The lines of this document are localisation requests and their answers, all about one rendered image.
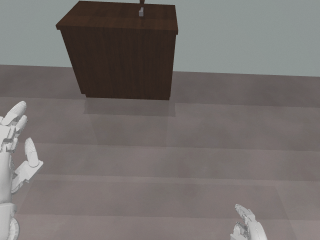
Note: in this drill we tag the robot left hand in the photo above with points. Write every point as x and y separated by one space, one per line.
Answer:
10 128

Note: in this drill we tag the tap lever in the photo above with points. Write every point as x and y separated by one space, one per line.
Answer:
141 12

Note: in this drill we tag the left robot forearm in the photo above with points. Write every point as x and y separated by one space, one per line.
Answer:
9 226

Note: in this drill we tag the robot right hand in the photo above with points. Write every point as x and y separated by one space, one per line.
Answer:
253 229

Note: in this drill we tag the counter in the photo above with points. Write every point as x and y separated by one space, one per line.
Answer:
117 54

